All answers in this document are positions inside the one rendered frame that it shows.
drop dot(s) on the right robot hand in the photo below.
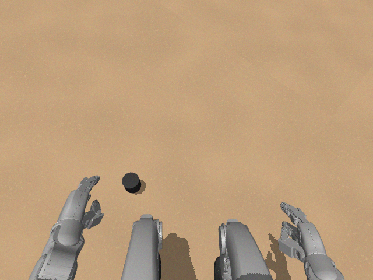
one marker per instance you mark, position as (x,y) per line
(305,238)

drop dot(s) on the left robot arm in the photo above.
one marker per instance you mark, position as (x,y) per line
(59,257)

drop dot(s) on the tin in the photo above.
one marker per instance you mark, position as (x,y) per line
(131,182)

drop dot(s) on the right robot arm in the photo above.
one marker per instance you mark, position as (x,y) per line
(321,267)

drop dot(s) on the left robot hand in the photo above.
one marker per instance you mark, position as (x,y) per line
(74,207)

